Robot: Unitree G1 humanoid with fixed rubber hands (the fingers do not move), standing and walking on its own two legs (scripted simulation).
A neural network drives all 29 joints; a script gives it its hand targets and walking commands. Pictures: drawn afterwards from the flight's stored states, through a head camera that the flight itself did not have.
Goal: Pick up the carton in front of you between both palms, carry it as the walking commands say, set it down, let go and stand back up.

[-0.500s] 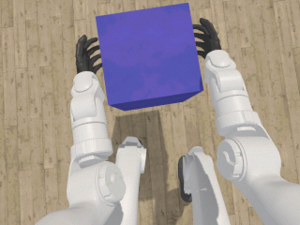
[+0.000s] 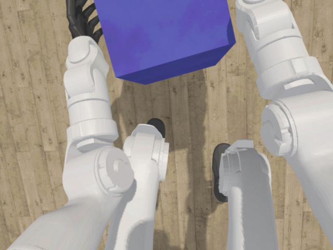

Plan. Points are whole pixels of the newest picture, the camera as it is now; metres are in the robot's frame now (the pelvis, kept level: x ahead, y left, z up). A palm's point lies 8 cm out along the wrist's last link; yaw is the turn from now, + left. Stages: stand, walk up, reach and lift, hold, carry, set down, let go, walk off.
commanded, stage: set down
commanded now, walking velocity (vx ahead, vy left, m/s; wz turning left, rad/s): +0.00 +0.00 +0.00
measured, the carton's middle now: (166, 26) +0.53 +0.11 -0.24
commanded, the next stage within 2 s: none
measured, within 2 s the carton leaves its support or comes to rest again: rests again in 0.84 s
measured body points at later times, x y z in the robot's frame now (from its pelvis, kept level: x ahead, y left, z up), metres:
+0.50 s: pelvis +0.01 +0.00 -0.04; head +0.39 +0.00 +0.19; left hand +0.50 +0.27 -0.20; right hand +0.61 -0.02 -0.23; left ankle +0.14 +0.15 -0.41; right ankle +0.08 -0.11 -0.41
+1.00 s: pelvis +0.00 -0.01 -0.05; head +0.39 -0.01 +0.18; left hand +0.49 +0.29 -0.22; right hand +0.60 +0.00 -0.23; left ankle +0.14 +0.15 -0.41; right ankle +0.08 -0.11 -0.41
